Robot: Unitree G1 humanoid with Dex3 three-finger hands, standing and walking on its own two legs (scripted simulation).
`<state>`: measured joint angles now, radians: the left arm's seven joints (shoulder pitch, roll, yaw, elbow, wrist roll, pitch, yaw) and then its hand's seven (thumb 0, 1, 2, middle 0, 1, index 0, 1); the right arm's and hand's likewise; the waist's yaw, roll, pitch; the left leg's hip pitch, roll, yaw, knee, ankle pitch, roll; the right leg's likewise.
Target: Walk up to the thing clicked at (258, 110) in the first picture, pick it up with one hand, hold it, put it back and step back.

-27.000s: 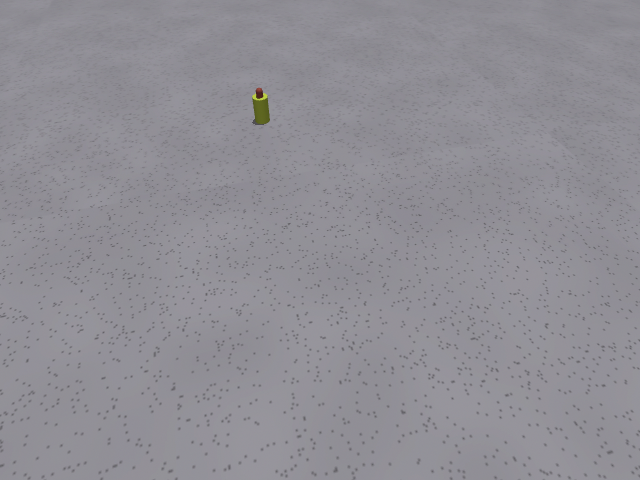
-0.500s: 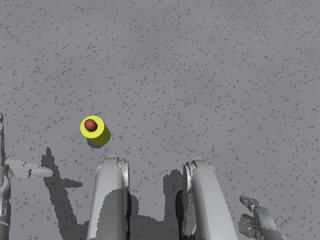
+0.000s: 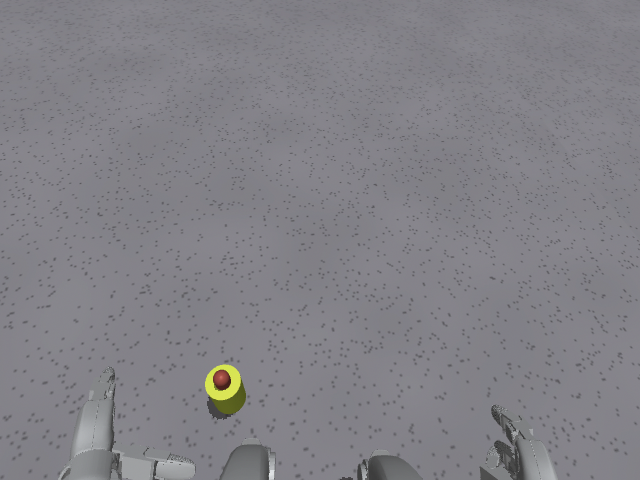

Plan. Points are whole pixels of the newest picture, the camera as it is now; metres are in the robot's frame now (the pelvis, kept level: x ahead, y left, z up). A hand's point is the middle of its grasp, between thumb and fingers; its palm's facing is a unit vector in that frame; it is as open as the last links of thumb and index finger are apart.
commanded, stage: home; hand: left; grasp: from the side
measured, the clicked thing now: (225, 387) +0.40 +0.21 -0.57
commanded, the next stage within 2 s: stand in 1.98 s
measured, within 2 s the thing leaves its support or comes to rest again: neither
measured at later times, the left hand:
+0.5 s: hand (150, 460) +0.17 +0.19 -0.01, palm faces +0.13 -0.95 -0.28, open 17.3 cm
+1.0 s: hand (166, 466) +0.17 +0.17 -0.01, palm faces +0.12 -0.96 -0.27, open 17.3 cm
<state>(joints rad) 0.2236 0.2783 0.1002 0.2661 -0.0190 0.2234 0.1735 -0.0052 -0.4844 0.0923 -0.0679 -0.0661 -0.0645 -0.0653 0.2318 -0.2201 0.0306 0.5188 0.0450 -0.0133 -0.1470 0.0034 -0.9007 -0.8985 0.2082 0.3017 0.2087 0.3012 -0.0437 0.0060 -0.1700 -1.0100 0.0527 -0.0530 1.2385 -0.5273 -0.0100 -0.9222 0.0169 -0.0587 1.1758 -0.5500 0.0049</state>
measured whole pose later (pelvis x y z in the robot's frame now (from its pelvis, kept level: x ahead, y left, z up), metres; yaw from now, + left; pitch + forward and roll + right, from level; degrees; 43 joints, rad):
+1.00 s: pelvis +0.00 -0.01 +0.05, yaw +1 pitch +7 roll -2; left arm 0.48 0.21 -0.01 0.00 -0.02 0.26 0.13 -0.01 -0.51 0.08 -0.06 -0.07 -0.06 -0.07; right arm 0.30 -0.21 0.04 0.50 0.02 -0.12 -0.18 0.01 -0.90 -0.90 0.21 0.30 0.21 0.30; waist -0.03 0.03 -0.11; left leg -0.65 0.05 -0.04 0.96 -0.43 -0.02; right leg -0.58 0.01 -0.05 0.92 -0.46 -0.01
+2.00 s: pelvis +0.01 -0.01 +0.05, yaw +1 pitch +7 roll -2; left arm 0.48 0.21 -0.01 0.00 -0.02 0.24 0.12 -0.01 -0.53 0.07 -0.06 -0.07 -0.06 -0.06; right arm 0.29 -0.21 0.04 0.51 0.01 -0.14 -0.18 0.01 -0.90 -0.90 0.21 0.30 0.21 0.30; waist -0.02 0.03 -0.11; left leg -0.65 0.04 -0.03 0.97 -0.44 -0.02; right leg -0.58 0.01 -0.05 0.92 -0.47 0.00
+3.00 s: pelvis +0.00 +0.01 +0.10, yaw +2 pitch -4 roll +0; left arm 0.20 0.32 0.00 1.04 0.02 0.00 0.02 0.01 0.90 0.90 -0.21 -0.30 -0.20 -0.30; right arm 0.16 -0.30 -0.01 1.06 -0.03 0.00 -0.01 0.00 -0.91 -0.90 0.21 0.30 0.21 0.30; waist 0.01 0.00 0.05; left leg -0.21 -0.01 0.00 0.48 -0.21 0.01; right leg -0.15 -0.04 -0.03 0.47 -0.25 0.03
